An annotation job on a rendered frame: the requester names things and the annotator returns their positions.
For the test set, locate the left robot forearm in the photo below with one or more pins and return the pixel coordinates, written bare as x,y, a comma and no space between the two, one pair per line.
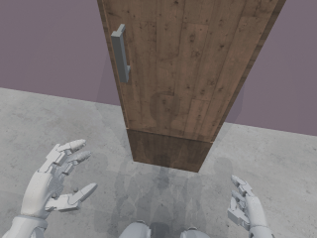
25,226

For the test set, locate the handle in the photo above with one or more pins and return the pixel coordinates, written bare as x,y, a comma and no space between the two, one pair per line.
120,54

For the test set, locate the robot right shin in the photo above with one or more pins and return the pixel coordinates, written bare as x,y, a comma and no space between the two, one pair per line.
192,228

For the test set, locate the right robot forearm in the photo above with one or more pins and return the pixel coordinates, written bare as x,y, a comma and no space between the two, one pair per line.
260,232

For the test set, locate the robot left hand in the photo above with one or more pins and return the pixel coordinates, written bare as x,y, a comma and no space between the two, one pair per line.
37,200

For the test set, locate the left robot thigh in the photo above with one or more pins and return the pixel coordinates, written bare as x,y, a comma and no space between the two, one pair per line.
137,230

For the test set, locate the robot right hand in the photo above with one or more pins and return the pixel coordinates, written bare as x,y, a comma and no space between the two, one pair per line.
251,212

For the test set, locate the cupboard door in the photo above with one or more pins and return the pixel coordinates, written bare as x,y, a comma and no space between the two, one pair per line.
186,60

